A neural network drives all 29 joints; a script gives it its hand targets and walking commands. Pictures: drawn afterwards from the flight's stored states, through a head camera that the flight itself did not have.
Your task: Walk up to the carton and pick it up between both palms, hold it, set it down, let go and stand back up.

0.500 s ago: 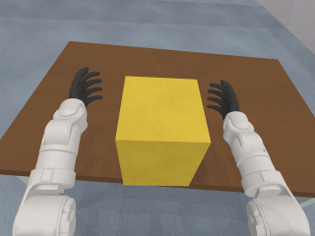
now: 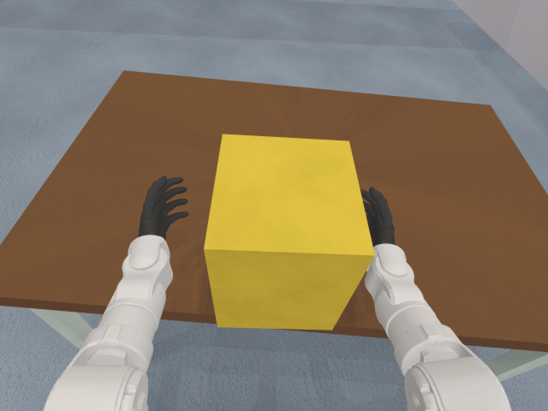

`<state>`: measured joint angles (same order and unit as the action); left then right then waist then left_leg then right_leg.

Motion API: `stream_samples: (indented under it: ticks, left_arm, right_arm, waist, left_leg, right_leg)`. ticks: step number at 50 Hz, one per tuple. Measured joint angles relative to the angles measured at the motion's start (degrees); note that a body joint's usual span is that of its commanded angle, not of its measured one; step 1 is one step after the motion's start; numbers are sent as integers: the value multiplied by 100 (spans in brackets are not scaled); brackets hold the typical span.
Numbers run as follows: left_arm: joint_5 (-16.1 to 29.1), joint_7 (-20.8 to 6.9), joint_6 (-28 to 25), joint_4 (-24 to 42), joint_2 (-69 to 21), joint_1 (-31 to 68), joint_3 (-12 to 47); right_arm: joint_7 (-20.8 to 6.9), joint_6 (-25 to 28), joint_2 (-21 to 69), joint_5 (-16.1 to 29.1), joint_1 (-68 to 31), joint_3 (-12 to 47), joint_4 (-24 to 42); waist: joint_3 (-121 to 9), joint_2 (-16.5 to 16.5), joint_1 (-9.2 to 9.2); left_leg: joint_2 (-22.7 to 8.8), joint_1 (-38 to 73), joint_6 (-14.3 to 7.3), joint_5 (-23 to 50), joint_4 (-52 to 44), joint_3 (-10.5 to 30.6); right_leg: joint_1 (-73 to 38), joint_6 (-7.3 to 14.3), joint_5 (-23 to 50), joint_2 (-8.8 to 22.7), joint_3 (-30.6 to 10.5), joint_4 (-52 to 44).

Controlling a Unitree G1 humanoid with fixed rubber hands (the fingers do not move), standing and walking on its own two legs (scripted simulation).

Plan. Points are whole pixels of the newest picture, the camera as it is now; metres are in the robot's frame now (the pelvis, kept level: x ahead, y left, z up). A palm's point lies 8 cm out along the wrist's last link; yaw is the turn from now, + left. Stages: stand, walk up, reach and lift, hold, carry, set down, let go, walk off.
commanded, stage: reach and lift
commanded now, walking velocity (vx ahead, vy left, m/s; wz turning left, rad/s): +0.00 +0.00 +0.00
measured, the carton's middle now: (280, 237) +0.39 +0.01 +0.01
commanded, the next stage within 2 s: none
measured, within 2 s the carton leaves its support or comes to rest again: neither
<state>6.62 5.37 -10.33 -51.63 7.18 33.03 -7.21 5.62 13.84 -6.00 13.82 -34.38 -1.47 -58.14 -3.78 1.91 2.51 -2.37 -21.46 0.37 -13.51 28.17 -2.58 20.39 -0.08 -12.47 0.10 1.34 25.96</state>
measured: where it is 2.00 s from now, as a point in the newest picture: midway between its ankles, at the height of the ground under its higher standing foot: outside the picture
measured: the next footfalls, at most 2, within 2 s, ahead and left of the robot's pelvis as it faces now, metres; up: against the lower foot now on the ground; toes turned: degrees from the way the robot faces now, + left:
none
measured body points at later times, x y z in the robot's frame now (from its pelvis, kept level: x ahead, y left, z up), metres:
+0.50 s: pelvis +0.00 +0.01 -0.01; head +0.05 +0.02 +0.44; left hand +0.39 +0.18 +0.03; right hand +0.41 -0.14 +0.03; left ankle +0.00 +0.12 -0.74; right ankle +0.00 -0.12 -0.74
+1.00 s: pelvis +0.00 +0.00 -0.01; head +0.05 +0.02 +0.44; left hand +0.39 +0.16 +0.03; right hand +0.40 -0.14 +0.03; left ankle +0.00 +0.12 -0.74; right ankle +0.00 -0.12 -0.74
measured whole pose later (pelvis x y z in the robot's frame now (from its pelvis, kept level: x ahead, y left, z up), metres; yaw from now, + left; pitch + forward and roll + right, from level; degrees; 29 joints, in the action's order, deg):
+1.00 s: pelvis +0.00 +0.00 -0.01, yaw +0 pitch +12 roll -1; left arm -6.9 6.2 -19.9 -57.9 -2.8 35.7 -18.6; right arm 6.2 21.0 -0.5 -2.6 -39.0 -15.0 -65.2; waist -7.5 0.5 1.5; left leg -3.0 -29.6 0.4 -14.7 32.3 -2.6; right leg 27.9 -0.3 -12.8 -0.4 1.3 28.5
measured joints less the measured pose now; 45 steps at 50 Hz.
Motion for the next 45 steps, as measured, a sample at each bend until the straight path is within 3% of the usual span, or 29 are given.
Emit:
stream_samples:
  ticks: [10,27,37,45]
  left_arm:
    - [0,76,-385,-541,-91,308,79]
    - [-34,207,-663,-624,-465,291,110]
    - [-612,245,-718,-624,-820,306,-361]
    - [-1034,217,-829,-623,-925,305,-808]
  right_arm:
    - [-71,355,-146,0,-364,5,-678]
    - [-54,497,27,-13,-462,-135,-754]
    - [106,586,209,-378,-466,-404,-754]
    - [121,657,403,-967,-474,-855,-753]
  waist:
    - [-210,-44,38]
    - [-353,-130,-12]
    - [-353,-144,-15]
    - [-349,-144,-73]
  left_leg:
    - [-18,-494,0,-108,316,0]
    - [-27,-815,0,-122,410,1]
    - [-57,-815,0,-122,410,1]
    - [-60,-815,0,-122,411,1]
  right_leg:
    - [428,-3,-26,-9,-7,168]
    - [743,-20,-30,-13,-7,246]
    - [750,-20,-30,-42,-7,252]
    - [751,-20,-30,-45,-7,252]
